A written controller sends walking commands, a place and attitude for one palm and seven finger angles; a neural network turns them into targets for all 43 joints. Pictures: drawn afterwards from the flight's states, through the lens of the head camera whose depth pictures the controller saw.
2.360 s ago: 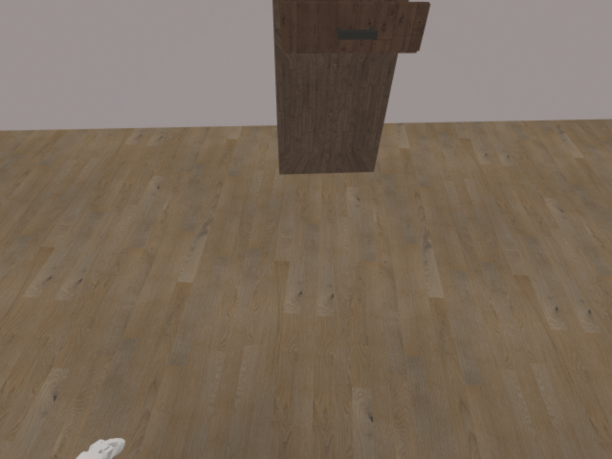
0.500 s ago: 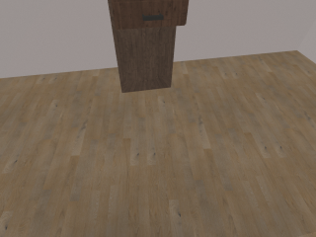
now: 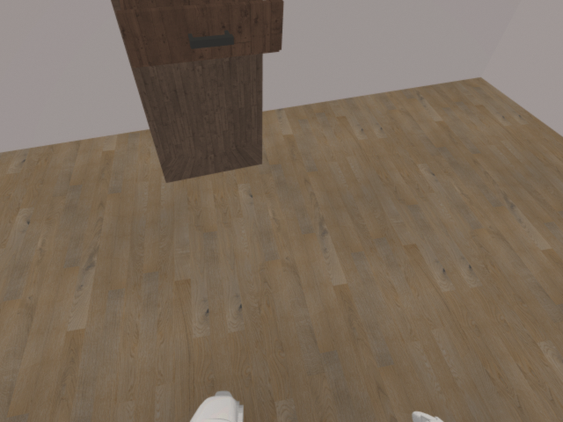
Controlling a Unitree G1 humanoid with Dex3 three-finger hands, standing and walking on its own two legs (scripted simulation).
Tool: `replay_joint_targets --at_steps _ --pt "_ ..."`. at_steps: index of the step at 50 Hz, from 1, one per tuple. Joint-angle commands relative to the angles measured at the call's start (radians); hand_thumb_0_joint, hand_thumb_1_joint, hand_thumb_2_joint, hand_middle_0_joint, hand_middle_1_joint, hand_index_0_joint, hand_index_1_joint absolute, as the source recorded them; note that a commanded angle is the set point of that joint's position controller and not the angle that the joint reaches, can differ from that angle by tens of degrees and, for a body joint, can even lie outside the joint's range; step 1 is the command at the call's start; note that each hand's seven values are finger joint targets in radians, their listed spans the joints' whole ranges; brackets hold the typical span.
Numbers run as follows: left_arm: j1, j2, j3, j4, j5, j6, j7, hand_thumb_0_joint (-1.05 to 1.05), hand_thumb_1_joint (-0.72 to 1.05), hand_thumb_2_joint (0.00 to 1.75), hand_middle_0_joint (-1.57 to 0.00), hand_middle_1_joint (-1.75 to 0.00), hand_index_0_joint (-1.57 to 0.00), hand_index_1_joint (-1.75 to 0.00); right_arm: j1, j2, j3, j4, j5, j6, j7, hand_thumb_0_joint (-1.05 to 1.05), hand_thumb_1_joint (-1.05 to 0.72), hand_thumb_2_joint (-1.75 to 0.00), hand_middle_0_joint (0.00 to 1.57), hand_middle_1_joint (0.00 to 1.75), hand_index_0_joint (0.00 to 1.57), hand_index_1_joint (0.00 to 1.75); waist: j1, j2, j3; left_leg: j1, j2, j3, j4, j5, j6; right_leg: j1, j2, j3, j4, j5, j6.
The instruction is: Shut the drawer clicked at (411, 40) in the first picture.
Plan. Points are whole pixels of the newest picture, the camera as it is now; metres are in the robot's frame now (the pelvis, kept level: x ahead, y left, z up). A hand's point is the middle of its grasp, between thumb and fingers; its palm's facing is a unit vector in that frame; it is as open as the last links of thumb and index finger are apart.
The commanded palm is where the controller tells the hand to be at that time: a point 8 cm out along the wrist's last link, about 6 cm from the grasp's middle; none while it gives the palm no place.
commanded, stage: walk to a spot facing it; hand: left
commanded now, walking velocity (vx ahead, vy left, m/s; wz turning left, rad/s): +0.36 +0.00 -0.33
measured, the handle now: (210, 38) +1.04 +0.32 +0.04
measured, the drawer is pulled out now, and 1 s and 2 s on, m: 0.28 0.28 0.28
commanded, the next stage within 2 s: turn to face it in 1.12 s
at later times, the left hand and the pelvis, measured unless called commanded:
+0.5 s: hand (188, 308) +0.33 +0.21 -0.17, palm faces -0.21 -0.97 -0.16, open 7.4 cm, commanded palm none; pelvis +0.21 +0.05 +0.00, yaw -13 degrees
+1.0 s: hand (255, 234) +0.52 +0.11 -0.16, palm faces -0.32 -0.91 -0.25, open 7.2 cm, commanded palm none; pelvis +0.42 -0.06 +0.00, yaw -23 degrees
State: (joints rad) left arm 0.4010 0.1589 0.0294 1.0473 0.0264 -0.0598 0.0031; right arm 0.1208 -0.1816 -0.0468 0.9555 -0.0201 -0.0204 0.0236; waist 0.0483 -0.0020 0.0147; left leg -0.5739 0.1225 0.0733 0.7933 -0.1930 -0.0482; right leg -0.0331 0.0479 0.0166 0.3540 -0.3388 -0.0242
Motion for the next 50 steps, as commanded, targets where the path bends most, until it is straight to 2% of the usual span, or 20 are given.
replay_joint_targets --at_steps 1,2,3,4,5,8,11,14,20,27,31,32,33,34,35,36,39,42,47,50 --pt "0.021 0.190 0.053 -0.030 -0.001 -0.012 0.013 0.00 0.90 0.90 -0.20 -0.30 -0.20 -0.30 0.001 -0.074 -0.017 -0.070 0.002 -0.049 -0.004 0.00 -0.90 -0.90 0.20 0.30 0.20 0.30 -0.044 -0.102 0.045 0.201 -0.060 0.038 -0.192 -0.012 0.031 -0.085 -0.237 0.161 0.004 0.501 -0.125" --pt "0.002 0.188 0.057 -0.030 -0.005 -0.011 0.013 0.00 0.90 0.90 -0.20 -0.30 -0.20 -0.30 0.128 -0.101 -0.024 -0.030 -0.001 -0.055 -0.015 0.00 -0.90 -0.90 0.20 0.30 0.20 0.30 -0.099 -0.069 -0.016 0.382 -0.077 0.042 -0.268 0.027 0.041 -0.131 -0.195 0.122 0.144 0.543 -0.100" --pt "0.004 0.161 0.057 -0.040 -0.013 -0.011 0.008 0.00 0.90 0.90 -0.20 -0.30 -0.20 -0.30 0.293 -0.173 -0.040 0.016 -0.008 -0.060 -0.029 0.00 -0.90 -0.90 0.20 0.30 0.20 0.30 -0.160 0.031 -0.115 0.640 0.001 -0.039 -0.298 0.039 0.064 -0.250 -0.143 0.082 0.358 0.452 -0.067" --pt "0.068 0.098 0.054 -0.052 -0.024 -0.006 -0.005 0.00 0.90 0.90 -0.20 -0.30 -0.20 -0.30 0.418 -0.298 -0.070 0.044 -0.021 -0.065 -0.036 0.00 -0.90 -0.90 0.20 0.30 0.20 0.30 -0.171 0.339 -0.243 0.853 0.310 -0.433 -0.385 0.044 0.150 -0.479 0.007 -0.050 0.708 -0.066 -0.009" --pt "0.030 0.107 0.049 -0.071 -0.016 -0.012 -0.003 0.00 0.90 0.90 -0.20 -0.30 -0.20 -0.30 0.430 -0.296 -0.062 0.048 -0.010 -0.051 -0.039 0.00 -0.90 -0.90 0.20 0.30 0.20 0.30 -0.166 0.322 -0.223 0.802 0.392 -0.584 -0.510 -0.008 0.195 -0.567 0.002 0.018 0.900 -0.233 -0.016" --pt "-0.087 0.103 0.055 -0.063 0.000 0.004 -0.020 0.00 0.90 0.90 -0.20 -0.30 -0.20 -0.30 0.230 -0.128 -0.021 0.011 -0.007 -0.065 -0.044 0.00 -0.90 -0.90 0.20 0.30 0.20 0.30 -0.090 0.104 0.027 0.476 0.305 -0.325 -0.558 0.025 0.170 -0.609 -0.140 0.031 0.993 -0.008 0.001" --pt "-0.031 0.048 0.051 -0.042 0.007 0.048 -0.027 0.00 0.90 0.90 -0.20 -0.30 -0.20 -0.30 0.216 -0.069 -0.005 0.034 -0.001 -0.081 -0.048 0.00 -0.90 -0.90 0.20 0.30 0.20 0.30 -0.028 0.115 0.053 0.355 0.205 -0.068 -0.579 0.125 0.098 -0.530 -0.141 0.009 0.939 0.102 0.018" --pt "-0.037 0.038 0.060 -0.052 0.013 0.072 -0.030 0.00 0.90 0.90 -0.20 -0.30 -0.20 -0.30 0.243 -0.044 -0.008 0.045 0.003 -0.087 -0.053 0.00 -0.90 -0.90 0.20 0.30 0.20 0.30 -0.013 0.128 0.065 0.353 0.170 0.024 -0.607 0.146 0.069 -0.589 -0.146 0.001 0.926 0.208 0.029" --pt "-0.190 0.046 0.054 -0.103 0.011 0.079 -0.041 0.00 0.90 0.90 -0.20 -0.30 -0.20 -0.30 0.340 -0.073 -0.005 0.086 0.004 -0.088 -0.058 0.00 -0.90 -0.90 0.20 0.30 0.20 0.30 -0.047 0.083 0.095 0.540 0.193 0.063 -0.600 0.284 0.104 -0.752 -0.162 -0.040 0.773 0.250 0.045" --pt "-0.411 0.033 0.032 -0.164 0.004 0.059 -0.046 0.00 0.90 0.90 -0.20 -0.30 -0.20 -0.30 0.480 -0.080 -0.004 0.149 -0.011 -0.071 -0.058 0.00 -0.90 -0.90 0.20 0.30 0.20 0.30 -0.131 0.097 0.137 0.689 0.224 0.130 -0.557 0.476 0.152 -0.700 -0.133 -0.152 0.428 0.156 0.006" --pt "-0.294 0.050 0.038 -0.141 0.004 0.040 -0.037 0.00 0.90 0.90 -0.20 -0.30 -0.20 -0.30 0.442 -0.120 -0.012 0.145 -0.007 -0.062 -0.056 0.00 -0.90 -0.90 0.20 0.30 0.20 0.30 -0.064 0.141 0.051 0.715 0.236 0.217 -0.351 0.915 0.139 -0.474 -0.043 -0.218 0.314 0.057 -0.060" --pt "-0.205 0.070 0.045 -0.113 0.006 0.033 -0.032 0.00 0.90 0.90 -0.20 -0.30 -0.20 -0.30 0.426 -0.131 -0.016 0.139 -0.005 -0.059 -0.053 0.00 -0.90 -0.90 0.20 0.30 0.20 0.30 -0.021 0.129 -0.008 0.690 0.222 0.230 -0.229 0.980 0.122 -0.346 -0.011 -0.235 0.276 0.062 -0.075" --pt "-0.068 0.100 0.060 -0.072 0.012 0.022 -0.029 0.00 0.90 0.90 -0.20 -0.30 -0.20 -0.30 0.388 -0.141 -0.018 0.126 0.001 -0.058 -0.050 0.00 -0.90 -0.90 0.20 0.30 0.20 0.30 0.050 0.128 -0.075 0.585 0.192 0.262 -0.037 0.898 0.089 -0.132 -0.005 -0.233 0.203 0.145 -0.089" --pt "0.062 0.195 0.083 -0.036 0.014 0.010 -0.021 0.00 0.90 0.90 -0.20 -0.30 -0.20 -0.30 0.388 -0.112 -0.013 0.105 0.016 -0.059 -0.036 0.00 -0.90 -0.90 0.20 0.30 0.20 0.30 0.105 -0.005 -0.191 0.314 0.139 0.269 0.247 0.553 0.051 0.182 -0.173 -0.023 0.173 0.191 -0.158" --pt "0.147 0.287 0.105 -0.022 -0.002 0.006 -0.007 0.00 0.90 0.90 -0.20 -0.30 -0.20 -0.30 0.380 -0.046 -0.005 0.064 0.027 -0.067 -0.038 0.00 -0.90 -0.90 0.20 0.30 0.20 0.30 0.100 -0.202 -0.299 0.002 -0.054 0.190 0.588 -0.349 -0.008 0.392 -0.460 0.509 0.078 0.413 -0.303" --pt "0.115 0.311 0.110 -0.022 -0.023 0.013 0.003 0.00 0.90 0.90 -0.20 -0.30 -0.20 -0.30 0.281 -0.066 -0.012 0.038 0.025 -0.064 -0.042 0.00 -0.90 -0.90 0.20 0.30 0.20 0.30 0.098 -0.100 -0.256 -0.076 -0.038 0.023 0.694 -0.371 0.022 0.344 -0.483 0.529 -0.007 0.442 -0.338" --pt "-0.073 0.169 0.064 -0.051 -0.020 0.003 0.013 0.00 0.90 0.90 -0.20 -0.30 -0.20 -0.30 0.208 -0.027 -0.014 0.039 0.004 -0.039 -0.037 0.00 -0.90 -0.90 0.20 0.30 0.20 0.30 -0.013 0.048 0.025 -0.031 0.067 -0.051 0.574 -0.156 0.023 -0.116 -0.372 0.256 -0.080 0.350 -0.214" --pt "-0.116 0.113 0.046 -0.046 -0.002 -0.021 0.015 0.00 0.90 0.90 -0.20 -0.30 -0.20 -0.30 0.323 0.017 -0.013 0.073 -0.007 -0.010 -0.032 0.00 -0.90 -0.90 0.20 0.30 0.20 0.30 -0.101 -0.022 0.051 0.072 0.061 -0.030 0.418 -0.104 0.010 -0.277 -0.286 0.093 -0.121 0.359 -0.164" --pt "-0.063 0.116 0.042 -0.028 -0.007 -0.028 0.005 0.00 0.90 0.90 -0.20 -0.30 -0.20 -0.30 0.174 -0.001 -0.014 0.016 -0.007 -0.010 -0.011 0.00 -0.90 -0.90 0.20 0.30 0.20 0.30 -0.067 -0.115 0.068 0.006 0.056 -0.004 0.178 0.010 -0.009 -0.219 -0.243 0.073 -0.144 0.312 -0.163" --pt "0.000 0.127 0.039 -0.008 -0.010 -0.031 0.005 0.00 0.90 0.90 -0.20 -0.30 -0.20 -0.30 0.034 -0.020 -0.005 -0.029 -0.007 -0.022 -0.001 0.00 -0.90 -0.90 0.20 0.30 0.20 0.30 -0.024 -0.104 0.080 -0.035 0.032 0.022 0.038 0.029 -0.007 -0.102 -0.245 0.076 -0.111 0.456 -0.154"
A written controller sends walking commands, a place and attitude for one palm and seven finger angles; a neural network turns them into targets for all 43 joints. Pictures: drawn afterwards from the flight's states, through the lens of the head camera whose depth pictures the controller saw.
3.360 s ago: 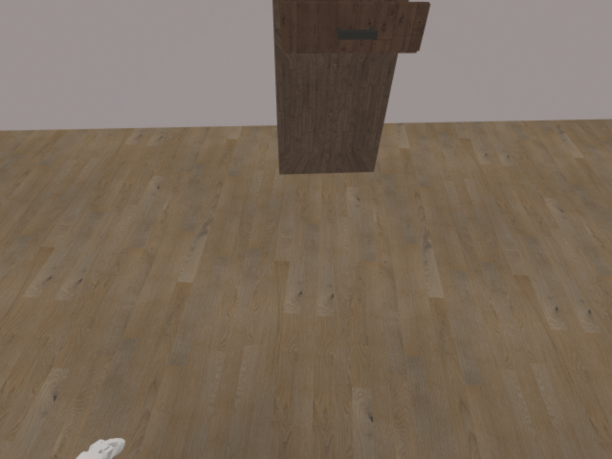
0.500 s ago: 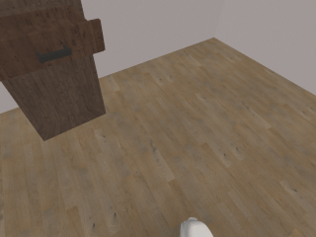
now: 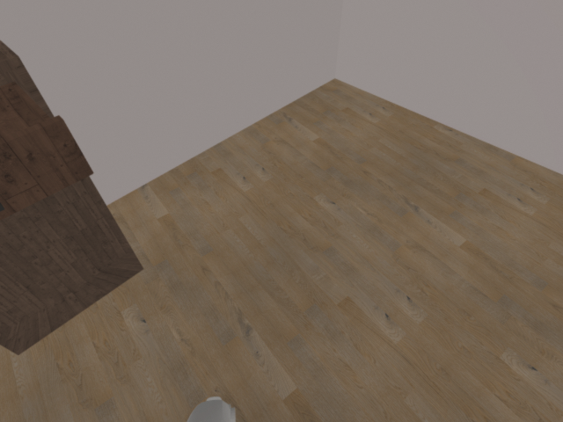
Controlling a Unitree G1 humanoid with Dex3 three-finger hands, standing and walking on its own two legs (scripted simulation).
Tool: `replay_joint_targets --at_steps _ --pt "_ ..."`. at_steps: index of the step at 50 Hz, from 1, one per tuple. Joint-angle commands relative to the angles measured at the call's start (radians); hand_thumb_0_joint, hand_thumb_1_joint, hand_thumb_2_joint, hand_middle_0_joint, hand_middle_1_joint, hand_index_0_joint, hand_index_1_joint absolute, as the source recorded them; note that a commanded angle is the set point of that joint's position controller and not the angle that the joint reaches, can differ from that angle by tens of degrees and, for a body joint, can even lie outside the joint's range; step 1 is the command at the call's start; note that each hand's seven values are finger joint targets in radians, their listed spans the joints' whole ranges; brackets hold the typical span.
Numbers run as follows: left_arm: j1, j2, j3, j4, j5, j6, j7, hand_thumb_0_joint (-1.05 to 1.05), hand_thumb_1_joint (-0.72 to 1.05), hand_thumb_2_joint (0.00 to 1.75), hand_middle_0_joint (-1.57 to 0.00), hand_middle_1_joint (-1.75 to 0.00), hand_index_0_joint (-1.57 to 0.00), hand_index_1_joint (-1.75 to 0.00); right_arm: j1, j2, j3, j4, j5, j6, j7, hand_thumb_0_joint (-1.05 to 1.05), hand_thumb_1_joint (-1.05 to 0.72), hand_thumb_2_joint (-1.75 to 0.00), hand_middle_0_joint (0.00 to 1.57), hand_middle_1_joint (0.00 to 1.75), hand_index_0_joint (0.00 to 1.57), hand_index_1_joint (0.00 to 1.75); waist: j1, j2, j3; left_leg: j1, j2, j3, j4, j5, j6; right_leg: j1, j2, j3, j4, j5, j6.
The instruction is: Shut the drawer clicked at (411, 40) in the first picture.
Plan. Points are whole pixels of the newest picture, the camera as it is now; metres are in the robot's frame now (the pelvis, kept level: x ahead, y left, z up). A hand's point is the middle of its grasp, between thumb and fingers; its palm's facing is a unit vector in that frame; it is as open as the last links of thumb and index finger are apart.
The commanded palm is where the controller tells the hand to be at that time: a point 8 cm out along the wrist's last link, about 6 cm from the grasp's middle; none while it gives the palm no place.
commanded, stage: walk to a spot facing it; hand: left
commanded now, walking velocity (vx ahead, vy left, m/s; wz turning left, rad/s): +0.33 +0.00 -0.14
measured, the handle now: out of the picture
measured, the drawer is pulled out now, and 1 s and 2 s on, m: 0.28 0.28 0.28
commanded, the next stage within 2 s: turn to face it in 0.12 s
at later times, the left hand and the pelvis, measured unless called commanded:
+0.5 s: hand (177, 362) +0.25 +0.21 -0.17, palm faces +0.06 -0.97 -0.22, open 7.3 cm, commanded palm none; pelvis +0.18 +0.02 +0.00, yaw +1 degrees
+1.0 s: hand (177, 395) +0.20 +0.20 -0.17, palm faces +0.39 -0.89 -0.25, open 7.3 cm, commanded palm none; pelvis +0.22 -0.01 -0.01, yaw +21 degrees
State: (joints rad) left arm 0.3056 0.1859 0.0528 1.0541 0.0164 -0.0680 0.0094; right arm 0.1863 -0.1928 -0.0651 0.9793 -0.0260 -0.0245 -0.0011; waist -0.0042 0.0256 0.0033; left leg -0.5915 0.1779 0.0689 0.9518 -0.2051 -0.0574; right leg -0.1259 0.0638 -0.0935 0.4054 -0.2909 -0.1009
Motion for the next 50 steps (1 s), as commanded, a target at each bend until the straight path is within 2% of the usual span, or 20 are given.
replay_joint_targets --at_steps 1,5,6,8,9,10,11,12,14,17,24,27,28,29,30,31,33,36,48,50 --pt "0.116 0.103 0.014 -0.007 0.000 -0.023 0.001 0.00 0.90 0.90 -0.20 -0.30 -0.20 -0.30 -0.065 -0.014 0.016 -0.065 -0.002 -0.021 0.025 0.00 -0.90 -0.90 0.20 0.30 0.20 0.30 0.041 -0.126 0.088 -0.019 -0.032 0.032 -0.154 0.036 0.007 0.032 -0.268 0.196 -0.150 0.458 -0.075" --pt "0.156 0.123 0.012 0.013 0.003 -0.016 0.008 0.00 0.90 0.90 -0.20 -0.30 -0.20 -0.30 -0.145 -0.025 0.019 -0.085 0.002 -0.031 0.028 0.00 -0.90 -0.90 0.20 0.30 0.20 0.30 0.056 -0.115 0.092 0.049 -0.077 0.064 -0.281 -0.004 0.034 0.119 -0.283 0.203 -0.089 0.642 -0.059" --pt "0.150 0.128 0.013 0.014 0.002 -0.016 0.010 0.00 0.90 0.90 -0.20 -0.30 -0.20 -0.30 -0.123 -0.034 0.017 -0.080 0.002 -0.035 0.023 0.00 -0.90 -0.90 0.20 0.30 0.20 0.30 0.037 -0.115 0.079 0.113 -0.098 0.077 -0.320 -0.019 0.044 0.118 -0.280 0.201 -0.044 0.728 -0.055" --pt "0.112 0.139 0.016 0.010 -0.005 -0.015 0.012 0.00 0.90 0.90 -0.20 -0.30 -0.20 -0.30 0.094 -0.080 0.003 -0.009 -0.005 -0.044 0.004 0.00 -0.90 -0.90 0.20 0.30 0.20 0.30 -0.065 -0.082 -0.031 0.426 -0.136 0.091 -0.453 0.092 0.067 0.051 -0.226 0.143 0.208 0.821 -0.007" --pt "0.117 0.111 0.015 -0.004 -0.015 -0.014 0.009 0.00 0.90 0.90 -0.20 -0.30 -0.20 -0.30 0.242 -0.159 -0.016 0.027 -0.013 -0.051 -0.008 0.00 -0.90 -0.90 0.20 0.30 0.20 0.30 -0.120 0.033 -0.139 0.703 0.009 -0.061 -0.455 0.278 0.120 -0.136 -0.152 0.101 0.426 0.589 0.041" --pt "0.153 0.056 0.003 -0.019 -0.028 -0.015 -0.002 0.00 0.90 0.90 -0.20 -0.30 -0.20 -0.30 0.345 -0.261 -0.038 0.049 -0.016 -0.052 -0.015 0.00 -0.90 -0.90 0.20 0.30 0.20 0.30 -0.123 0.264 -0.247 0.915 0.312 -0.393 -0.507 0.503 0.249 -0.382 -0.028 0.024 0.773 -0.171 0.077" --pt "0.125 0.085 0.007 -0.027 -0.018 -0.015 0.005 0.00 0.90 0.90 -0.20 -0.30 -0.20 -0.30 0.325 -0.240 -0.023 0.046 0.001 -0.040 -0.017 0.00 -0.90 -0.90 0.20 0.30 0.20 0.30 -0.108 0.178 -0.234 0.843 0.355 -0.420 -0.574 0.523 0.297 -0.414 -0.061 0.099 0.908 -0.299 0.064" --pt "0.076 0.076 0.004 -0.026 -0.015 -0.005 0.009 0.00 0.90 0.90 -0.20 -0.30 -0.20 -0.30 0.241 -0.192 -0.016 0.030 0.004 -0.037 -0.018 0.00 -0.90 -0.90 0.20 0.30 0.20 0.30 -0.084 0.108 -0.105 0.674 0.313 -0.341 -0.615 0.433 0.292 -0.436 -0.111 0.104 0.930 -0.243 0.073" --pt "0.033 0.037 0.007 -0.021 -0.001 0.010 -0.002 0.00 0.90 0.90 -0.20 -0.30 -0.20 -0.30 0.135 -0.099 0.013 0.019 0.005 -0.046 -0.025 0.00 -0.90 -0.90 0.20 0.30 0.20 0.30 -0.036 0.083 0.063 0.445 0.219 -0.234 -0.669 0.413 0.252 -0.419 -0.160 0.102 0.863 -0.151 0.101" --pt "0.096 -0.014 -0.004 -0.005 0.001 0.042 -0.002 0.00 0.90 0.90 -0.20 -0.30 -0.20 -0.30 0.074 -0.068 0.025 0.026 0.012 -0.048 -0.027 0.00 -0.90 -0.90 0.20 0.30 0.20 0.30 0.032 0.119 0.046 0.300 0.101 -0.068 -0.670 0.486 0.202 -0.253 -0.167 0.050 0.629 -0.112 0.128" --pt "-0.015 0.013 0.013 -0.081 0.000 0.064 0.008 0.00 0.90 0.90 -0.20 -0.30 -0.20 -0.30 0.063 -0.141 -0.018 0.001 0.004 -0.001 -0.018 0.00 -0.90 -0.90 0.20 0.30 0.20 0.30 0.018 0.158 -0.029 0.321 0.079 -0.153 -0.596 0.359 0.213 -0.181 -0.118 -0.001 0.322 -0.006 0.166" --pt "0.011 0.064 0.028 -0.094 -0.002 0.054 0.011 0.00 0.90 0.90 -0.20 -0.30 -0.20 -0.30 0.036 -0.152 -0.028 -0.016 0.007 0.021 -0.011 0.00 -0.90 -0.90 0.20 0.30 0.20 0.30 0.051 0.109 -0.030 0.255 0.027 -0.170 -0.482 0.228 0.150 -0.034 -0.117 -0.002 0.087 0.122 0.166" --pt "0.035 0.116 0.037 -0.095 0.004 0.043 0.015 0.00 0.90 0.90 -0.20 -0.30 -0.20 -0.30 0.048 -0.120 -0.026 -0.025 0.013 0.023 -0.005 0.00 -0.90 -0.90 0.20 0.30 0.20 0.30 0.061 -0.015 -0.056 0.166 -0.043 -0.109 -0.364 0.078 0.091 0.086 -0.227 0.095 -0.016 0.211 0.145" --pt "0.052 0.230 0.060 -0.103 0.017 0.037 0.024 0.00 0.90 0.90 -0.20 -0.30 -0.20 -0.30 0.072 -0.038 -0.012 -0.055 0.016 0.025 0.000 0.00 -0.90 -0.90 0.20 0.30 0.20 0.30 0.065 -0.338 -0.078 -0.016 -0.183 0.030 -0.105 -0.333 0.014 0.191 -0.504 0.348 -0.088 0.405 0.053" --pt "0.067 0.257 0.056 -0.117 0.007 0.046 0.023 0.00 0.90 0.90 -0.20 -0.30 -0.20 -0.30 0.057 -0.084 -0.022 -0.066 0.011 0.038 -0.007 0.00 -0.90 -0.90 0.20 0.30 0.20 0.30 0.083 -0.300 -0.098 0.020 -0.153 -0.055 0.089 -0.443 0.020 0.075 -0.596 0.376 -0.105 0.412 -0.035" --pt "-0.009 0.210 0.053 -0.134 0.006 0.045 0.029 0.00 0.90 0.90 -0.20 -0.30 -0.20 -0.30 0.058 -0.090 -0.029 -0.055 0.009 0.052 -0.004 0.00 -0.90 -0.90 0.20 0.30 0.20 0.30 0.048 -0.254 -0.045 0.014 -0.121 -0.100 0.192 -0.376 0.020 -0.008 -0.552 0.310 -0.134 0.309 -0.036" --pt "-0.117 0.153 0.032 -0.167 0.004 0.054 0.031 0.00 0.90 0.90 -0.20 -0.30 -0.20 -0.30 0.076 -0.082 -0.029 -0.026 0.004 0.063 0.007 0.00 -0.90 -0.90 0.20 0.30 0.20 0.30 -0.003 -0.180 0.024 0.013 -0.093 -0.064 0.275 -0.249 0.007 -0.066 -0.456 0.159 -0.112 0.271 0.002" --pt "-0.099 0.136 0.024 -0.170 0.003 0.047 0.030 0.00 0.90 0.90 -0.20 -0.30 -0.20 -0.30 0.084 -0.068 -0.025 -0.029 0.005 0.071 0.015 0.00 -0.90 -0.90 0.20 0.30 0.20 0.30 -0.006 -0.184 0.014 0.005 -0.095 -0.037 0.246 -0.186 -0.014 -0.022 -0.420 0.030 -0.084 0.394 0.012" --pt "-0.038 0.213 0.050 -0.176 0.017 0.071 0.024 0.00 0.90 0.90 -0.20 -0.30 -0.20 -0.30 -0.084 -0.078 -0.014 -0.138 0.011 0.065 0.032 0.00 -0.90 -0.90 0.20 0.30 0.20 0.30 0.046 -0.227 -0.008 0.153 -0.102 0.074 -0.183 -0.205 0.010 0.029 -0.478 -0.089 0.015 0.443 -0.003" --pt "-0.039 0.226 0.056 -0.176 0.012 0.075 0.018 0.00 0.90 0.90 -0.20 -0.30 -0.20 -0.30 -0.053 -0.101 -0.017 -0.143 0.008 0.058 0.031 0.00 -0.90 -0.90 0.20 0.30 0.20 0.30 0.023 -0.200 -0.038 0.244 -0.113 0.092 -0.314 -0.136 0.023 0.017 -0.471 -0.118 0.097 0.437 0.027"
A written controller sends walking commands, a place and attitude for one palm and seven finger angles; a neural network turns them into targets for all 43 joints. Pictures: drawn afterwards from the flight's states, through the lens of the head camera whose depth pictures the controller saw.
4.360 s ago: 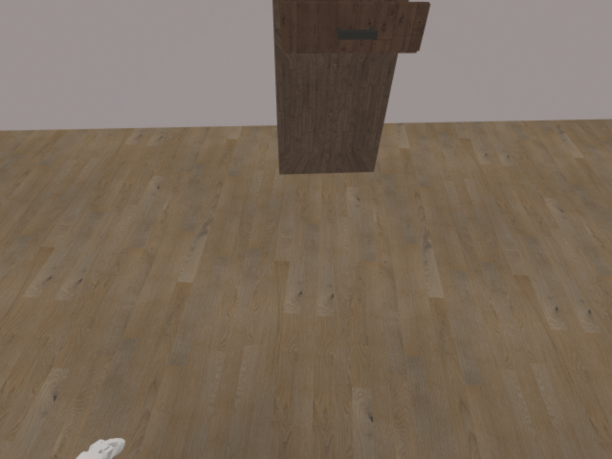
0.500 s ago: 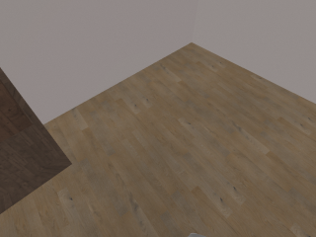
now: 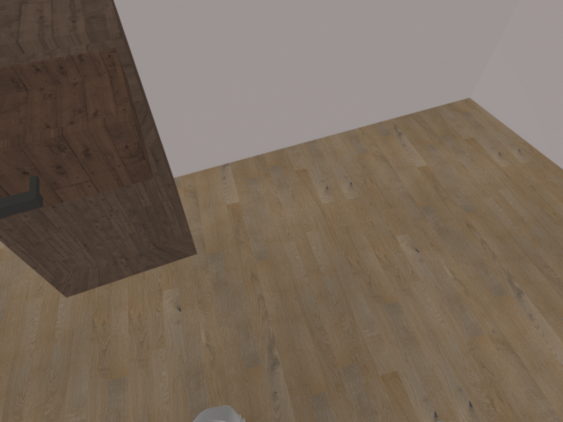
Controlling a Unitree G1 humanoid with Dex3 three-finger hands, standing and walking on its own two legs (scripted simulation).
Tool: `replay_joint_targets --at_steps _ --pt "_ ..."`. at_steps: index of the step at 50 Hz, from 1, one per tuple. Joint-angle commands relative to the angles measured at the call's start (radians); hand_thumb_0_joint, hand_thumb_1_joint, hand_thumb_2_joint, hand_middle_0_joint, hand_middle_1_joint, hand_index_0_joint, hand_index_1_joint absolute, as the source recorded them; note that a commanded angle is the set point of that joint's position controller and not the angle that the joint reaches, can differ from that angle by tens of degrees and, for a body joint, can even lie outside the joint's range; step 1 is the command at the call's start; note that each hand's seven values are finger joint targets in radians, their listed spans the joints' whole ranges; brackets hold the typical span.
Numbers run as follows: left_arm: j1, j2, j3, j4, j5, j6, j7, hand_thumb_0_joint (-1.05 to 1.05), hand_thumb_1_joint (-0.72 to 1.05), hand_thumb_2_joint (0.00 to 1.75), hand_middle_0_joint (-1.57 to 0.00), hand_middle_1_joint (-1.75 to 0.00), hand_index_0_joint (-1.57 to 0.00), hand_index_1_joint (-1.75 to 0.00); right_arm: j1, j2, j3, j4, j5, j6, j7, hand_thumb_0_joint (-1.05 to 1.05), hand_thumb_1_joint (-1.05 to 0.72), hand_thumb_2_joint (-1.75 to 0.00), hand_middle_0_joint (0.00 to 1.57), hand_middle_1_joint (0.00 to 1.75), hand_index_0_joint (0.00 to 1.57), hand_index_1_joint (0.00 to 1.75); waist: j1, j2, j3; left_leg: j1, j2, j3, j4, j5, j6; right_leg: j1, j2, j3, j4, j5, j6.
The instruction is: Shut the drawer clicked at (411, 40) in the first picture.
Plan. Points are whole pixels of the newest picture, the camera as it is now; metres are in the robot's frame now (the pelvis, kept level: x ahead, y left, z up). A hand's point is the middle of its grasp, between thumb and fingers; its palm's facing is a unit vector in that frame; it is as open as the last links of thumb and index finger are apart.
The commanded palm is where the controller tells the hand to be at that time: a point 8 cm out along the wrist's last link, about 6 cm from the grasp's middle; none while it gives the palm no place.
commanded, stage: turn to face it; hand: left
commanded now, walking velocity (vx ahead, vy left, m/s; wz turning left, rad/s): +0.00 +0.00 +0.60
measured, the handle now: out of the picture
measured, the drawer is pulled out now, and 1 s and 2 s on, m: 0.28 0.28 0.28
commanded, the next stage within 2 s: take the last steps up to it in 0.72 s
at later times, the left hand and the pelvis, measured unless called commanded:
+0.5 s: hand out of the picture +0.07 +0.23 -0.14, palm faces +0.28 -0.92 -0.27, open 7.4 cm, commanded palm none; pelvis +0.00 -0.01 +0.00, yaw +16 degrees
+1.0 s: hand out of the picture -0.13 +0.17 -0.18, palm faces +0.54 -0.82 -0.21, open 7.4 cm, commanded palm none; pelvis -0.03 +0.00 +0.00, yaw +29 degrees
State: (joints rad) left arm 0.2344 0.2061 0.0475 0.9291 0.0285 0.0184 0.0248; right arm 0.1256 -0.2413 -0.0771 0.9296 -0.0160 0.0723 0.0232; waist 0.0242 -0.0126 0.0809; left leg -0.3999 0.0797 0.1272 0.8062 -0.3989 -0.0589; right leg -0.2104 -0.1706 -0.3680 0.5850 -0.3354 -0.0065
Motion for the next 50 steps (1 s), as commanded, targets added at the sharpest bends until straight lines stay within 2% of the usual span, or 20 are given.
replay_joint_targets --at_steps 1,2,3,4,6,9,19,24,25,26,27,28,30,33,41,44,47,48,49,50 --pt "0.023 0.205 0.063 -0.053 -0.008 -0.009 -0.001 0.00 0.90 0.90 -0.20 -0.30 -0.20 -0.30 0.068 -0.084 -0.013 -0.081 -0.005 -0.045 0.005 0.00 -0.90 -0.90 0.20 0.30 0.20 0.30 -0.044 -0.096 -0.155 0.173 -0.021 0.026 -0.287 0.168 0.036 0.055 -0.212 0.124 0.034 0.452 -0.033" --pt "0.018 0.172 0.060 -0.073 -0.014 -0.006 -0.006 0.00 0.90 0.90 -0.20 -0.30 -0.20 -0.30 0.158 -0.174 -0.037 -0.068 -0.008 -0.056 0.001 0.00 -0.90 -0.90 0.20 0.30 0.20 0.30 -0.093 0.130 -0.218 0.359 0.108 -0.181 -0.400 0.395 0.100 -0.115 -0.129 0.098 0.258 0.252 0.036" --pt "-0.038 0.105 0.038 -0.136 -0.020 -0.004 -0.012 0.00 0.90 0.90 -0.20 -0.30 -0.20 -0.30 0.215 -0.286 -0.061 -0.064 -0.003 -0.060 -0.010 0.00 -0.90 -0.90 0.20 0.30 0.20 0.30 -0.128 0.412 -0.209 0.442 0.359 -0.515 -0.453 0.840 0.246 -0.387 0.022 0.145 0.489 -0.346 0.118" --pt "-0.081 0.135 0.036 -0.150 -0.010 0.009 -0.006 0.00 0.90 0.90 -0.20 -0.30 -0.20 -0.30 0.242 -0.287 -0.055 -0.038 0.003 -0.054 -0.017 0.00 -0.90 -0.90 0.20 0.30 0.20 0.30 -0.126 0.256 -0.229 0.436 0.401 -0.474 -0.427 0.869 0.306 -0.405 0.019 0.276 0.581 -0.353 0.101" --pt "-0.091 0.123 0.048 -0.123 -0.009 0.014 -0.006 0.00 0.90 0.90 -0.20 -0.30 -0.20 -0.30 0.120 -0.236 -0.045 -0.068 -0.003 -0.058 -0.030 0.00 -0.90 -0.90 0.20 0.30 0.20 0.30 -0.089 0.272 -0.159 0.319 0.280 -0.404 -0.447 0.582 0.261 -0.422 0.017 0.322 0.618 -0.219 0.098" --pt "-0.026 0.134 0.051 -0.079 -0.008 0.017 -0.019 0.00 0.90 0.90 -0.20 -0.30 -0.20 -0.30 0.009 -0.189 -0.026 -0.103 -0.002 -0.065 -0.030 0.00 -0.90 -0.90 0.20 0.30 0.20 0.30 -0.034 0.154 -0.130 0.236 0.166 -0.296 -0.461 0.510 0.202 -0.352 0.041 0.337 0.595 -0.058 0.107" --pt "-0.095 0.112 0.040 -0.122 -0.017 0.016 -0.004 0.00 0.90 0.90 -0.20 -0.30 -0.20 -0.30 0.087 -0.192 -0.038 -0.083 -0.008 -0.051 -0.026 0.00 -0.90 -0.90 0.20 0.30 0.20 0.30 -0.065 0.181 -0.137 0.242 0.145 -0.438 -0.462 0.430 0.240 -0.250 0.106 0.357 0.294 -0.106 0.107" --pt "-0.001 0.108 0.037 -0.111 -0.027 0.002 0.005 0.00 0.90 0.90 -0.20 -0.30 -0.20 -0.30 0.048 -0.181 -0.042 -0.094 -0.006 -0.042 -0.023 0.00 -0.90 -0.90 0.20 0.30 0.20 0.30 -0.017 0.179 -0.173 0.133 0.095 -0.474 -0.385 0.458 0.205 -0.011 0.153 0.345 -0.016 0.008 0.079" --pt "0.039 0.124 0.042 -0.100 -0.025 -0.006 0.008 0.00 0.90 0.90 -0.20 -0.30 -0.20 -0.30 0.036 -0.163 -0.040 -0.099 0.000 -0.040 -0.020 0.00 -0.90 -0.90 0.20 0.30 0.20 0.30 0.007 0.128 -0.177 0.056 0.055 -0.442 -0.329 0.378 0.162 0.104 0.132 0.348 -0.169 0.109 0.073" --pt "0.063 0.195 0.054 -0.101 -0.010 -0.018 0.014 0.00 0.90 0.90 -0.20 -0.30 -0.20 -0.30 0.063 -0.098 -0.033 -0.106 0.010 -0.039 -0.015 0.00 -0.90 -0.90 0.20 0.30 0.20 0.30 0.016 -0.086 -0.190 -0.111 -0.047 -0.339 -0.162 0.153 0.088 0.243 -0.052 0.519 -0.316 0.067 0.021" --pt "0.043 0.284 0.067 -0.116 0.002 -0.021 0.016 0.00 0.90 0.90 -0.20 -0.30 -0.20 -0.30 0.056 -0.051 -0.024 -0.133 0.007 -0.039 -0.016 0.00 -0.90 -0.90 0.20 0.30 0.20 0.30 0.016 -0.324 -0.145 -0.253 -0.174 -0.174 0.090 -0.160 0.015 0.204 -0.306 0.768 -0.351 0.188 -0.098" --pt "0.015 0.265 0.057 -0.129 -0.007 -0.014 0.018 0.00 0.90 0.90 -0.20 -0.30 -0.20 -0.30 0.033 -0.110 -0.037 -0.126 -0.003 -0.032 -0.017 0.00 -0.90 -0.90 0.20 0.30 0.20 0.30 0.015 -0.196 -0.120 -0.192 -0.115 -0.223 0.263 -0.172 0.031 0.043 -0.328 0.700 -0.338 0.197 -0.146" --pt "-0.101 0.189 0.043 -0.143 -0.011 -0.018 0.017 0.00 0.90 0.90 -0.20 -0.30 -0.20 -0.30 0.069 -0.094 -0.039 -0.077 -0.010 -0.012 -0.009 0.00 -0.90 -0.90 0.20 0.30 0.20 0.30 -0.048 -0.192 -0.043 -0.181 -0.086 -0.215 0.399 -0.046 0.023 -0.048 -0.188 0.553 -0.334 0.153 -0.104" --pt "-0.096 0.142 0.028 -0.134 -0.011 -0.027 0.014 0.00 0.90 0.90 -0.20 -0.30 -0.20 -0.30 0.111 -0.075 -0.029 -0.041 -0.009 -0.011 -0.001 0.00 -0.90 -0.90 0.20 0.30 0.20 0.30 -0.058 -0.164 -0.017 -0.173 -0.068 -0.166 0.425 0.058 0.002 -0.019 -0.116 0.403 -0.292 0.281 -0.084" --pt "0.088 0.193 0.038 -0.045 0.003 -0.027 0.012 0.00 0.90 0.90 -0.20 -0.30 -0.20 -0.30 -0.015 -0.037 0.001 -0.047 0.004 -0.019 -0.010 0.00 -0.90 -0.90 0.20 0.30 0.20 0.30 0.025 -0.171 -0.065 -0.067 -0.062 -0.092 0.075 -0.066 -0.006 0.124 -0.160 0.390 -0.227 0.543 -0.138" --pt "0.109 0.208 0.048 -0.016 0.005 -0.030 0.006 0.00 0.90 0.90 -0.20 -0.30 -0.20 -0.30 0.002 -0.032 0.013 -0.039 0.005 -0.036 -0.008 0.00 -0.90 -0.90 0.20 0.30 0.20 0.30 0.034 -0.194 -0.105 0.015 -0.073 -0.065 -0.066 -0.072 0.016 0.149 -0.177 0.418 -0.240 0.410 -0.132" --pt "0.074 0.209 0.050 0.008 -0.002 -0.029 -0.005 0.00 0.90 0.90 -0.20 -0.30 -0.20 -0.30 0.102 -0.046 0.016 -0.005 0.000 -0.061 -0.008 0.00 -0.90 -0.90 0.20 0.30 0.20 0.30 -0.021 -0.158 -0.115 0.242 -0.086 -0.021 -0.338 0.048 0.042 0.019 -0.139 0.364 -0.182 0.103 -0.077" --pt "0.062 0.175 0.042 0.002 -0.011 -0.023 -0.010 0.00 0.90 0.90 -0.20 -0.30 -0.20 -0.30 0.162 -0.087 0.008 0.014 -0.001 -0.075 -0.011 0.00 -0.90 -0.90 0.20 0.30 0.20 0.30 -0.051 -0.023 -0.128 0.392 -0.040 -0.091 -0.449 0.079 0.066 -0.105 -0.085 0.301 -0.063 -0.010 -0.030" --pt "0.049 0.102 0.031 -0.025 -0.017 -0.018 -0.020 0.00 0.90 0.90 -0.20 -0.30 -0.20 -0.30 0.242 -0.192 -0.016 0.030 -0.012 -0.082 -0.019 0.00 -0.90 -0.90 0.20 0.30 0.20 0.30 -0.093 0.300 -0.131 0.510 0.206 -0.433 -0.530 0.044 0.158 -0.343 0.058 0.186 0.196 -0.191 0.036" --pt "-0.039 0.080 0.013 -0.062 -0.004 -0.020 -0.020 0.00 0.90 0.90 -0.20 -0.30 -0.20 -0.30 0.311 -0.230 -0.021 0.047 -0.012 -0.077 -0.027 0.00 -0.90 -0.90 0.20 0.30 0.20 0.30 -0.125 0.342 -0.057 0.489 0.310 -0.565 -0.595 0.106 0.253 -0.492 0.103 0.234 0.369 -0.300 0.039"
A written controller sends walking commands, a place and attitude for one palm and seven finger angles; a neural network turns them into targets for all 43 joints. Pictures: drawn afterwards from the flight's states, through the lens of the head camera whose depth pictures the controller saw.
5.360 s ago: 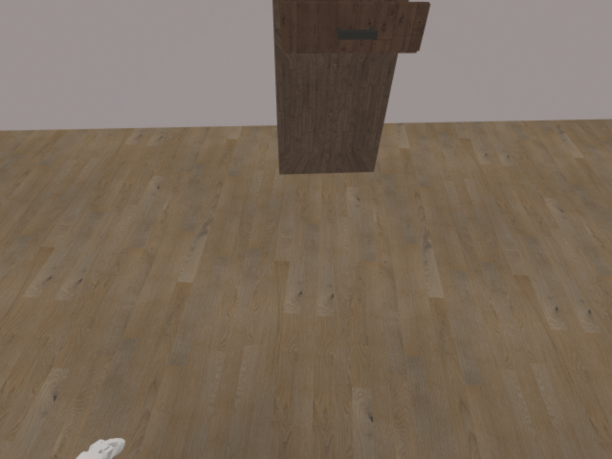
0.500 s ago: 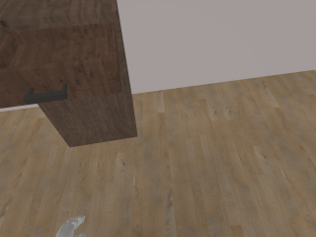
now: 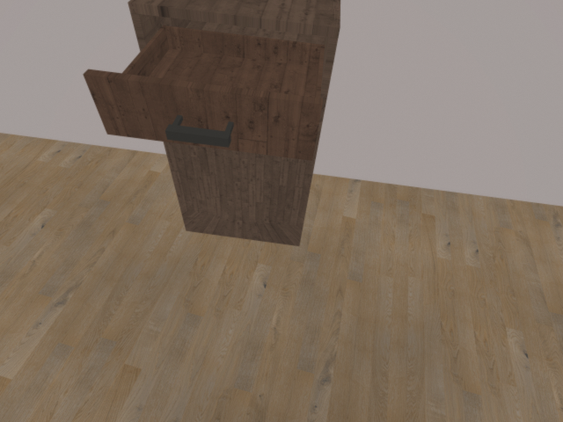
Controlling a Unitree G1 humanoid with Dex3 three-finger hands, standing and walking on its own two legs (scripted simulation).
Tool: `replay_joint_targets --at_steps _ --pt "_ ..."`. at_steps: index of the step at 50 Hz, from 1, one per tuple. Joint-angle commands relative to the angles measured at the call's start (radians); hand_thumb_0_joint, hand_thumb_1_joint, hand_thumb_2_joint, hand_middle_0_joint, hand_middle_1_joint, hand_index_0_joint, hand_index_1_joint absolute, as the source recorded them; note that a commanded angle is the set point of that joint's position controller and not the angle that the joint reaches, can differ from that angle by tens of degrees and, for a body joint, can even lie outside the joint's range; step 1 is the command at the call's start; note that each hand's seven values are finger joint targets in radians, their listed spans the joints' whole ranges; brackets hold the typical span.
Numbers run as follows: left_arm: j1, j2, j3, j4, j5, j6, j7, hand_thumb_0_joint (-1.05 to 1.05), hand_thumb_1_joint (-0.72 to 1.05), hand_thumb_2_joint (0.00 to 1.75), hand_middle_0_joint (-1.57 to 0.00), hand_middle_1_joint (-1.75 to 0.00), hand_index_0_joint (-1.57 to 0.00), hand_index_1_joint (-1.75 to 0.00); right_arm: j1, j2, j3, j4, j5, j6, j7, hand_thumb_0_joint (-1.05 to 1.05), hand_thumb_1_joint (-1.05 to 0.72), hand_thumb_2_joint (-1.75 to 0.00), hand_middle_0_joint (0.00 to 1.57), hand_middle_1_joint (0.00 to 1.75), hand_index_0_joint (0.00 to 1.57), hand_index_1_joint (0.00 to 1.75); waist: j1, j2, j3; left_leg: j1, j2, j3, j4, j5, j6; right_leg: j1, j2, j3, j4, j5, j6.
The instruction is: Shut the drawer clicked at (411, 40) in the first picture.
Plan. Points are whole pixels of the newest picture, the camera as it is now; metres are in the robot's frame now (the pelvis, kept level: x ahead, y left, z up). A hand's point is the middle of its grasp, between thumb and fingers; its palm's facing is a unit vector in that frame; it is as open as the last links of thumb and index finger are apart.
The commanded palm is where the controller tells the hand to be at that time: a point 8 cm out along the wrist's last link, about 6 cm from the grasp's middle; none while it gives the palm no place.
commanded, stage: take the last steps up to it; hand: left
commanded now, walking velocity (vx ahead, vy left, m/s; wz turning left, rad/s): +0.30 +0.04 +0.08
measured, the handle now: (201, 129) +0.60 +0.23 +0.05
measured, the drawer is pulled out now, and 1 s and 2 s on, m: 0.28 0.28 0.28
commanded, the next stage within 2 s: come to a stop and stand still in 0.86 s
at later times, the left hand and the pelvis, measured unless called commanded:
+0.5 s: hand (178, 370) +0.21 +0.19 -0.16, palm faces +0.00 -0.99 -0.16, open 7.4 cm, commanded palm none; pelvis +0.12 +0.02 +0.01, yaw +2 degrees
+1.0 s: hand (193, 354) +0.24 +0.17 -0.15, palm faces +0.14 -0.97 -0.21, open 7.3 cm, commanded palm none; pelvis +0.28 +0.00 +0.01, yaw +3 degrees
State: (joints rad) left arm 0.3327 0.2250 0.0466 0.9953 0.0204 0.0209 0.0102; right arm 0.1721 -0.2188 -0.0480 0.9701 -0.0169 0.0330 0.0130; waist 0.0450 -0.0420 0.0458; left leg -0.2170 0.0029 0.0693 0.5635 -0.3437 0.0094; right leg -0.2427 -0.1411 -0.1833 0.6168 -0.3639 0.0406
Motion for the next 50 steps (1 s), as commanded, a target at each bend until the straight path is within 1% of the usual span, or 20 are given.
replay_joint_targets --at_steps 1,2,3,5,8,16,23,26,27,28,29,30,31,33,34,36,39,46,48,50 --pt "-0.161 0.083 0.018 -0.123 0.009 -0.022 -0.006 0.00 0.90 0.90 -0.20 -0.30 -0.20 -0.30 0.236 -0.222 -0.039 0.007 -0.012 -0.035 -0.022 0.00 -0.90 -0.90 0.20 0.30 0.20 0.30 -0.136 0.264 0.014 0.232 0.388 -0.465 -0.372 -0.036 0.216 -0.455 0.032 0.117 0.419 -0.225 -0.027" --pt "-0.159 0.079 0.019 -0.106 0.014 -0.022 -0.008 0.00 0.90 0.90 -0.20 -0.30 -0.20 -0.30 0.208 -0.185 -0.028 0.004 -0.009 -0.044 -0.030 0.00 -0.90 -0.90 0.20 0.30 0.20 0.30 -0.117 0.284 0.026 0.190 0.342 -0.447 -0.386 -0.062 0.199 -0.458 0.029 0.138 0.466 -0.166 -0.028" --pt "-0.153 0.082 0.019 -0.080 0.012 -0.024 -0.017 0.00 0.90 0.90 -0.20 -0.30 -0.20 -0.30 0.168 -0.148 -0.017 -0.003 -0.005 -0.050 -0.035 0.00 -0.90 -0.90 0.20 0.30 0.20 0.30 -0.099 0.245 0.075 0.149 0.304 -0.392 -0.391 -0.053 0.185 -0.450 0.018 0.151 0.496 -0.082 -0.029" --pt "-0.095 0.061 0.011 -0.036 0.010 -0.029 -0.027 0.00 0.90 0.90 -0.20 -0.30 -0.20 -0.30 0.145 -0.103 0.001 -0.002 0.000 -0.068 -0.038 0.00 -0.90 -0.90 0.20 0.30 0.20 0.30 -0.062 0.184 0.099 0.128 0.233 -0.277 -0.395 0.125 0.158 -0.410 0.021 0.144 0.505 0.043 -0.020" --pt "-0.059 0.054 0.007 -0.005 0.007 -0.029 -0.024 0.00 0.90 0.90 -0.20 -0.30 -0.20 -0.30 0.202 -0.092 0.004 0.026 0.008 -0.089 -0.041 0.00 -0.90 -0.90 0.20 0.30 0.20 0.30 -0.048 0.142 0.061 0.199 0.210 -0.197 -0.378 0.399 0.156 -0.407 0.031 0.132 0.501 0.106 -0.002" --pt "-0.201 0.027 0.004 -0.041 0.000 -0.028 -0.020 0.00 0.90 0.90 -0.20 -0.30 -0.20 -0.30 0.347 -0.048 0.010 0.109 0.007 -0.105 -0.052 0.00 -0.90 -0.90 0.20 0.30 0.20 0.30 -0.078 0.137 0.120 0.272 0.236 -0.203 -0.382 0.543 0.172 -0.503 0.026 0.130 0.398 0.154 0.002" --pt "-0.338 -0.007 -0.001 -0.091 -0.007 -0.045 -0.024 0.00 0.90 0.90 -0.20 -0.30 -0.20 -0.30 0.417 -0.043 0.009 0.166 -0.007 -0.108 -0.060 0.00 -0.90 -0.90 0.20 0.30 0.20 0.30 -0.108 0.140 0.138 0.316 0.258 -0.194 -0.325 0.665 0.170 -0.437 0.050 0.110 0.173 0.115 -0.051" --pt "-0.244 -0.005 0.004 -0.070 -0.008 -0.056 -0.020 0.00 0.90 0.90 -0.20 -0.30 -0.20 -0.30 0.397 -0.061 0.006 0.177 -0.004 -0.105 -0.060 0.00 -0.90 -0.90 0.20 0.30 0.20 0.30 -0.059 0.138 0.089 0.260 0.235 -0.138 -0.207 0.925 0.148 -0.202 0.118 0.058 0.050 0.090 -0.089" --pt "-0.164 0.008 0.010 -0.044 -0.005 -0.061 -0.015 0.00 0.90 0.90 -0.20 -0.30 -0.20 -0.30 0.396 -0.061 0.004 0.182 -0.001 -0.105 -0.058 0.00 -0.90 -0.90 0.20 0.30 0.20 0.30 -0.026 0.126 0.048 0.222 0.217 -0.120 -0.119 0.988 0.127 -0.077 0.145 0.041 0.009 0.130 -0.096" --pt "-0.041 0.026 0.018 -0.009 -0.001 -0.070 -0.012 0.00 0.90 0.90 -0.20 -0.30 -0.20 -0.30 0.384 -0.066 0.003 0.177 0.006 -0.106 -0.057 0.00 -0.90 -0.90 0.20 0.30 0.20 0.30 0.030 0.100 -0.018 0.162 0.182 -0.100 0.022 0.959 0.097 0.100 0.153 0.043 -0.067 0.209 -0.104" --pt "0.100 0.087 0.036 0.030 0.004 -0.084 -0.004 0.00 0.90 0.90 -0.20 -0.30 -0.20 -0.30 0.374 -0.053 0.002 0.165 0.016 -0.109 -0.049 0.00 -0.90 -0.90 0.20 0.30 0.20 0.30 0.085 0.037 -0.106 -0.015 0.140 -0.077 0.242 0.738 0.065 0.344 0.033 0.182 -0.085 0.275 -0.155" --pt "0.206 0.174 0.060 0.056 0.003 -0.090 0.006 0.00 0.90 0.90 -0.20 -0.30 -0.20 -0.30 0.420 -0.003 0.004 0.139 0.025 -0.114 -0.044 0.00 -0.90 -0.90 0.20 0.30 0.20 0.30 0.090 -0.176 -0.236 -0.247 -0.031 -0.011 0.572 -0.021 0.017 0.539 -0.272 0.616 -0.191 0.444 -0.285" --pt "0.204 0.200 0.059 0.063 -0.018 -0.084 0.005 0.00 0.90 0.90 -0.20 -0.30 -0.20 -0.30 0.381 -0.019 0.000 0.129 0.022 -0.108 -0.045 0.00 -0.90 -0.90 0.20 0.30 0.20 0.30 0.071 -0.086 -0.236 -0.283 -0.021 -0.087 0.766 -0.224 0.032 0.458 -0.343 0.715 -0.287 0.446 -0.342" --pt "0.020 0.125 0.046 0.014 -0.017 -0.079 0.013 0.00 0.90 0.90 -0.20 -0.30 -0.20 -0.30 0.282 0.013 -0.008 0.103 0.011 -0.091 -0.034 0.00 -0.90 -0.90 0.20 0.30 0.20 0.30 0.025 0.010 -0.011 -0.324 0.071 -0.109 0.798 -0.096 0.035 0.141 -0.287 0.603 -0.383 0.145 -0.302" --pt "-0.041 0.076 0.029 0.010 -0.015 -0.081 0.015 0.00 0.90 0.90 -0.20 -0.30 -0.20 -0.30 0.262 0.031 -0.004 0.100 0.003 -0.078 -0.030 0.00 -0.90 -0.90 0.20 0.30 0.20 0.30 -0.020 0.040 0.053 -0.308 0.102 -0.118 0.758 -0.041 0.031 0.011 -0.245 0.499 -0.400 0.136 -0.265" --pt "-0.084 0.015 0.008 0.007 -0.007 -0.090 0.018 0.00 0.90 0.90 -0.20 -0.30 -0.20 -0.30 0.297 0.065 0.002 0.105 -0.006 -0.052 -0.026 0.00 -0.90 -0.90 0.20 0.30 0.20 0.30 -0.073 0.023 0.081 -0.240 0.116 -0.096 0.666 0.008 0.008 -0.125 -0.178 0.337 -0.436 0.209 -0.218" --pt "-0.059 0.000 0.008 0.018 -0.001 -0.096 0.015 0.00 0.90 0.90 -0.20 -0.30 -0.20 -0.30 0.312 0.083 0.000 0.104 -0.010 -0.034 -0.021 0.00 -0.90 -0.90 0.20 0.30 0.20 0.30 -0.100 -0.038 0.053 -0.200 0.116 -0.043 0.522 0.067 -0.025 -0.158 -0.115 0.205 -0.430 0.331 -0.192" --pt "0.042 0.052 0.007 0.065 -0.002 -0.097 0.008 0.00 0.90 0.90 -0.20 -0.30 -0.20 -0.30 0.084 0.040 0.003 0.032 -0.003 -0.054 -0.003 0.00 -0.90 -0.90 0.20 0.30 0.20 0.30 -0.027 -0.085 0.008 -0.235 0.092 0.003 0.194 0.113 -0.048 0.063 -0.111 0.227 -0.382 0.471 -0.197" --pt "0.060 0.063 0.010 0.074 0.001 -0.092 0.011 0.00 0.90 0.90 -0.20 -0.30 -0.20 -0.30 0.035 0.040 0.004 0.020 0.000 -0.062 -0.003 0.00 -0.90 -0.90 0.20 0.30 0.20 0.30 -0.012 -0.083 0.007 -0.199 0.077 0.011 0.121 0.092 -0.046 0.096 -0.122 0.226 -0.350 0.531 -0.195" --pt "0.057 0.042 0.000 0.089 -0.002 -0.079 0.020 0.00 0.90 0.90 -0.20 -0.30 -0.20 -0.30 0.031 0.044 0.017 0.037 0.003 -0.067 -0.016 0.00 -0.90 -0.90 0.20 0.30 0.20 0.30 -0.021 -0.075 -0.013 -0.084 0.053 0.007 -0.026 0.149 -0.047 0.112 -0.079 0.197 -0.266 0.659 -0.162"
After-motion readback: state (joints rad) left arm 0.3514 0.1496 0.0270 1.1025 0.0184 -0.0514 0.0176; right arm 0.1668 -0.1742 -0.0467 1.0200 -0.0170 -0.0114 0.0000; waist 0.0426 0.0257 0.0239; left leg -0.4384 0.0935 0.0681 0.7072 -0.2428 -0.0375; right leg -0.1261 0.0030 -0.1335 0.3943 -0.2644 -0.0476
